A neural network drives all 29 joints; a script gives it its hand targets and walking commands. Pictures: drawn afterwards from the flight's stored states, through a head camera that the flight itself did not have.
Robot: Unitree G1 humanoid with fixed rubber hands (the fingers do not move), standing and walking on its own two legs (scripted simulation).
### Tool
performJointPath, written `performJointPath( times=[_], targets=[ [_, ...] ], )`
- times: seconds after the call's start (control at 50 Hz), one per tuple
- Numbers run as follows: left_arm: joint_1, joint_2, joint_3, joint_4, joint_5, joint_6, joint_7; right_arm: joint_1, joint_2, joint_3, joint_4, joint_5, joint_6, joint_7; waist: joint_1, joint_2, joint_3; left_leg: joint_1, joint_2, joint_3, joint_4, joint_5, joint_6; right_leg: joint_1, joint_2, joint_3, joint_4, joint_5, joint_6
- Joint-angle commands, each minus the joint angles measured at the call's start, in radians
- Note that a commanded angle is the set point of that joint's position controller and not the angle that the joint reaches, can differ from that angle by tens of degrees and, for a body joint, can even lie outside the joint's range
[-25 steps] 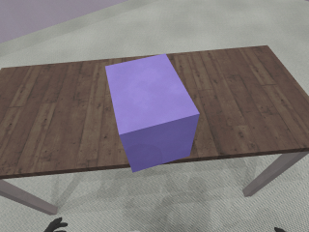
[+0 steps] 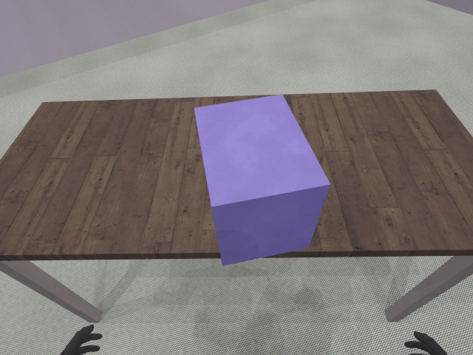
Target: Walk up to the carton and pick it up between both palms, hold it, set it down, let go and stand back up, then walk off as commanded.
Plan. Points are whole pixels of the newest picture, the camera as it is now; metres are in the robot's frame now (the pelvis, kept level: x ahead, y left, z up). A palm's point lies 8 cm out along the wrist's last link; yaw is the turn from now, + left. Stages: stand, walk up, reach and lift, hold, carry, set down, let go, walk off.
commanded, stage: walk up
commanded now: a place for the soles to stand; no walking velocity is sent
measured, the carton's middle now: (252, 179) +0.44 +0.00 +0.03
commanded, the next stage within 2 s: reach and lift in 1.10 s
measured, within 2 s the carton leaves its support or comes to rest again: neither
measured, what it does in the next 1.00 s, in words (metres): stands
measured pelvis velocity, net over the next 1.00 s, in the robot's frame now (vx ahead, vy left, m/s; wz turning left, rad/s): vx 0.03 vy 0.01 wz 0.04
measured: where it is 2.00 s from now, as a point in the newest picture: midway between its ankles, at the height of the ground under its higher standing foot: outside the picture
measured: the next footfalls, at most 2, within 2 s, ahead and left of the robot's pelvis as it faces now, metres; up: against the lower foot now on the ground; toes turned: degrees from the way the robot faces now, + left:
none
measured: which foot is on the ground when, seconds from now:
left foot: down 0.00-1.00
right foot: down 0.00-1.00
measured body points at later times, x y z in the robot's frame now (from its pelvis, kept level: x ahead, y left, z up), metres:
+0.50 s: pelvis +0.02 +0.01 +0.01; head +0.04 +0.01 +0.46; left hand +0.11 +0.35 -0.10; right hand +0.15 -0.29 -0.11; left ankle +0.03 +0.12 -0.73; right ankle -0.02 -0.11 -0.73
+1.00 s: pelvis +0.03 +0.01 +0.00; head +0.04 +0.01 +0.45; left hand +0.12 +0.34 -0.11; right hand +0.17 -0.30 -0.11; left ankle +0.03 +0.12 -0.73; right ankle -0.02 -0.11 -0.73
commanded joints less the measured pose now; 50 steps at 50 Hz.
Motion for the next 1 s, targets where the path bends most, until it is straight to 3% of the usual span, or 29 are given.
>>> performJointPath(
  times=[0.0, 0.04, 0.1, 0.14, 0.22, 0.24, 0.28, 0.3, 0.34, 0.36, 0.4, 0.42, 0.46, 0.48, 0.52, 0.58, 0.6, 0.66, 0.72, 0.74, 0.78, 0.82, 0.84, 0.86, 0.9, 0.92, 0.94, 0.96, 0.98],
  targets=[
    [-0.017, 0.22, 0.041, -0.049, 0.003, -0.012, 0.0, -0.07, -0.188, -0.045, -0.06, 0.002, -0.016, -0.002, 0.006, -0.033, -0.141, 0.005, 0.084, -0.094, -0.089, 0.183, 0.058, 0.034, -0.123, 0.129, -0.158, 0.025, -0.044],
    [-0.039, 0.21, 0.035, -0.047, 0.004, -0.011, 0.002, -0.031, -0.175, -0.04, -0.036, -0.005, -0.016, -0.008, -0.013, -0.002, -0.142, 0.022, 0.086, -0.092, -0.105, 0.155, 0.054, 0.021, -0.126, 0.136, -0.16, 0.04, -0.044],
    [-0.008, 0.203, 0.028, -0.037, 0.017, -0.023, -0.001, -0.055, -0.197, -0.047, -0.043, -0.017, -0.007, 0.003, 0.0, 0.047, -0.101, -0.035, 0.105, -0.152, -0.184, -0.071, 0.085, 0.025, -0.109, 0.124, -0.186, -0.13, -0.047],
    [-0.016, 0.217, 0.033, -0.024, 0.021, -0.023, -0.007, -0.04, -0.191, -0.043, -0.052, -0.014, -0.014, 0.007, -0.01, -0.001, -0.055, -0.053, 0.102, -0.177, -0.229, -0.203, 0.074, -0.008, -0.091, 0.109, -0.177, -0.166, -0.042],
    [0.026, 0.216, 0.025, -0.005, 0.013, -0.032, -0.005, -0.023, -0.181, -0.034, -0.028, -0.018, -0.018, 0.001, 0.009, 0.038, -0.028, -0.066, 0.114, -0.184, -0.221, 0.044, 0.078, 0.058, -0.089, 0.111, -0.204, 0.009, -0.026],
    [0.045, 0.207, 0.024, -0.007, 0.011, -0.034, -0.003, 0.003, -0.212, -0.041, -0.03, -0.021, -0.02, -0.002, 0.005, 0.082, -0.103, -0.041, 0.102, -0.156, -0.208, 0.136, 0.068, 0.117, -0.092, 0.107, -0.174, 0.087, -0.023],
    [0.048, 0.196, 0.015, -0.005, 0.003, -0.033, -0.003, 0.0, -0.198, -0.032, -0.045, -0.007, -0.027, -0.006, 0.014, -0.014, -0.194, 0.025, 0.111, -0.168, -0.16, 0.263, 0.078, 0.153, -0.089, 0.106, -0.185, 0.146, -0.02],
    [0.027, 0.207, 0.022, -0.004, 0.002, -0.034, 0.001, -0.012, -0.191, -0.034, -0.037, -0.005, -0.028, -0.008, 0.009, 0.041, -0.154, 0.015, 0.106, -0.146, -0.174, 0.246, 0.067, 0.127, -0.096, 0.099, -0.15, 0.178, -0.026],
    [0.024, 0.209, 0.019, -0.001, -0.002, -0.03, 0.003, 0.01, -0.19, -0.027, -0.027, -0.003, -0.025, -0.011, -0.001, 0.018, -0.176, 0.056, 0.109, -0.143, -0.155, 0.336, 0.074, 0.138, -0.099, 0.077, -0.148, 0.213, -0.026],
    [0.035, 0.196, 0.014, 0.002, -0.002, -0.028, 0.004, 0.021, -0.211, -0.031, -0.036, -0.011, -0.027, -0.02, 0.002, 0.081, -0.182, 0.041, 0.116, -0.129, -0.145, 0.379, 0.079, 0.139, -0.098, 0.086, -0.153, 0.216, -0.023],
    [0.021, 0.2, 0.018, -0.001, 0.006, -0.023, 0.002, 0.01, -0.196, -0.033, -0.018, -0.01, -0.018, -0.015, -0.011, -0.027, -0.139, 0.053, 0.113, -0.154, -0.162, 0.332, 0.087, 0.102, -0.083, 0.053, -0.151, 0.199, -0.012],
    [0.047, 0.2, 0.011, 0.013, 0.002, -0.022, 0.01, 0.004, -0.212, -0.038, -0.026, -0.008, -0.016, -0.017, -0.007, 0.065, -0.144, 0.044, 0.124, -0.174, -0.17, 0.357, 0.085, 0.114, -0.081, 0.078, -0.15, 0.199, -0.01],
    [0.04, 0.212, 0.021, 0.015, 0.011, -0.022, 0.007, -0.02, -0.199, -0.031, -0.027, -0.003, -0.012, -0.009, 0.003, -0.014, -0.106, 0.018, 0.102, -0.149, -0.172, 0.276, 0.08, 0.116, -0.085, 0.051, -0.164, 0.143, -0.015],
    [0.029, 0.226, 0.024, 0.01, 0.006, -0.023, 0.009, -0.004, -0.182, -0.026, -0.021, -0.002, -0.011, -0.008, 0.012, -0.05, -0.11, 0.004, 0.099, -0.131, -0.149, 0.335, 0.075, 0.145, -0.105, 0.086, -0.176, 0.185, -0.012],
    [0.065, 0.209, 0.023, 0.024, -0.002, -0.025, 0.009, -0.02, -0.173, -0.029, -0.028, 0.003, -0.018, -0.015, 0.01, 0.008, -0.156, 0.038, 0.087, -0.096, -0.118, 0.401, 0.066, 0.157, -0.123, 0.077, -0.164, 0.283, -0.021],
    [0.04, 0.203, 0.023, -0.008, 0.001, -0.018, 0.01, 0.003, -0.184, -0.034, -0.03, -0.009, -0.012, -0.011, 0.001, -0.083, -0.17, 0.076, 0.097, -0.105, -0.119, 0.458, 0.084, 0.149, -0.108, 0.048, -0.13, 0.278, -0.019],
    [0.054, 0.197, 0.034, 0.013, -0.001, -0.015, 0.009, -0.006, -0.192, -0.03, -0.023, -0.009, -0.011, -0.007, 0.011, -0.002, -0.189, 0.093, 0.097, -0.097, -0.104, 0.472, 0.078, 0.149, -0.097, 0.056, -0.126, 0.27, -0.027],
    [0.043, 0.222, 0.032, -0.01, 0.002, -0.011, 0.012, -0.029, -0.185, -0.033, -0.039, -0.002, -0.006, -0.009, 0.015, -0.068, -0.128, 0.037, 0.092, -0.09, -0.091, 0.41, 0.074, 0.141, -0.113, 0.06, -0.142, 0.268, -0.028],
    [0.059, 0.233, 0.036, -0.012, 0.005, -0.014, 0.015, -0.031, -0.191, -0.042, -0.038, -0.007, -0.001, -0.012, 0.009, -0.058, -0.146, 0.049, 0.068, -0.054, -0.064, 0.369, 0.066, 0.142, -0.188, 0.115, -0.16, 0.307, -0.061],
    [0.054, 0.223, 0.042, -0.016, 0.003, -0.012, 0.016, -0.006, -0.188, -0.036, -0.028, -0.016, -0.003, -0.011, 0.0, 0.023, -0.128, 0.057, 0.079, -0.055, -0.086, 0.45, 0.06, 0.141, -0.15, 0.064, -0.11, 0.318, -0.041],
    [0.043, 0.222, 0.032, -0.004, 0.005, -0.009, 0.017, -0.025, -0.172, -0.035, -0.034, 0.001, -0.01, -0.009, 0.001, -0.015, -0.134, 0.099, 0.096, -0.134, -0.116, 0.434, 0.083, 0.106, -0.098, 0.047, -0.114, 0.258, -0.009],
    [0.034, 0.222, 0.04, -0.014, 0.007, -0.009, 0.015, -0.044, -0.192, -0.034, -0.053, -0.007, -0.005, -0.004, 0.013, -0.052, -0.14, 0.066, 0.095, -0.128, -0.092, 0.412, 0.107, 0.125, -0.098, 0.062, -0.129, 0.224, -0.015],
    [0.034, 0.214, 0.036, -0.017, 0.009, -0.012, 0.011, -0.045, -0.182, -0.036, -0.059, -0.013, 0.002, -0.007, 0.007, -0.067, -0.129, 0.072, 0.075, -0.072, -0.063, 0.383, 0.094, 0.101, -0.123, 0.06, -0.154, 0.227, -0.024],
    [0.044, 0.2, 0.034, -0.009, 0.006, -0.016, 0.013, -0.04, -0.18, -0.042, -0.057, -0.015, 0.002, -0.009, 0.004, -0.004, -0.141, 0.073, 0.071, -0.051, -0.067, 0.377, 0.077, 0.117, -0.151, 0.085, -0.164, 0.271, -0.029],
    [0.036, 0.216, 0.031, -0.027, 0.005, -0.012, 0.015, 0.005, -0.182, -0.039, -0.034, -0.002, 0.005, -0.013, -0.007, -0.074, -0.16, 0.099, 0.077, -0.067, -0.095, 0.388, 0.078, 0.126, -0.136, 0.048, -0.133, 0.266, -0.026],
    [0.036, 0.206, 0.046, -0.031, 0.001, -0.014, 0.014, 0.007, -0.2, -0.041, -0.043, -0.018, 0.002, -0.014, -0.005, 0.011, -0.17, 0.081, 0.091, -0.102, -0.099, 0.459, 0.083, 0.155, -0.131, 0.067, -0.097, 0.295, -0.028],
    [0.021, 0.197, 0.035, -0.018, -0.001, -0.011, 0.016, -0.008, -0.164, -0.033, -0.023, -0.006, 0.0, -0.016, 0.002, 0.036, -0.132, 0.067, 0.087, -0.092, -0.109, 0.426, 0.081, 0.145, -0.116, 0.048, -0.131, 0.243, -0.02],
    [0.051, 0.2, 0.04, -0.012, 0.0, -0.01, 0.018, -0.028, -0.152, -0.023, -0.041, -0.004, -0.001, -0.012, 0.018, -0.047, -0.141, 0.049, 0.096, -0.138, -0.12, 0.415, 0.095, 0.16, -0.087, 0.048, -0.128, 0.248, -0.01],
    [0.069, 0.194, 0.046, -0.009, 0.001, -0.011, 0.015, -0.05, -0.156, -0.023, -0.047, -0.004, -0.006, -0.013, 0.025, -0.019, -0.102, 0.018, 0.095, -0.118, -0.125, 0.376, 0.088, 0.168, -0.094, 0.04, -0.14, 0.254, -0.015]
  ],
)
